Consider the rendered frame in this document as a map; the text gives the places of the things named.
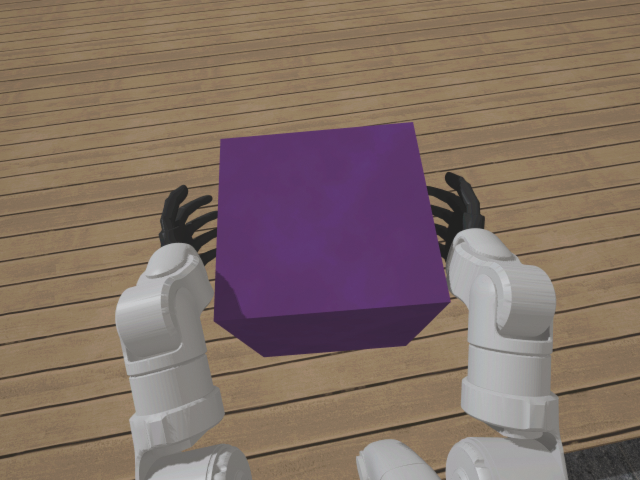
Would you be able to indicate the right robot forearm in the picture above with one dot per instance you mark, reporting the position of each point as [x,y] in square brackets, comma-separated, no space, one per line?
[510,331]

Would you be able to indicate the left robot forearm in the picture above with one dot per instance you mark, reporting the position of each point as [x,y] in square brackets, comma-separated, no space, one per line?
[163,345]

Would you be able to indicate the right robot hand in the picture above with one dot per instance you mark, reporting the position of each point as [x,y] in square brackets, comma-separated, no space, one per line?
[466,209]

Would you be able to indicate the robot right thigh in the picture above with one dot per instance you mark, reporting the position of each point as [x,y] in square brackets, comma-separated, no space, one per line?
[391,459]

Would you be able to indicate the left robot hand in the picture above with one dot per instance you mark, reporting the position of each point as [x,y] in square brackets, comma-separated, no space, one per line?
[173,221]

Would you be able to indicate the left robot upper arm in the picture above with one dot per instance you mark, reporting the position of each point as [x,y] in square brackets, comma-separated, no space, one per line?
[217,462]

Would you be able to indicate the right robot upper arm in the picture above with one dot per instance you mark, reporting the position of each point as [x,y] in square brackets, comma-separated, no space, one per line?
[497,458]

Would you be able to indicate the carton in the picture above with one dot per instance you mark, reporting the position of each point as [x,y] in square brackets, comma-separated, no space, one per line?
[326,241]

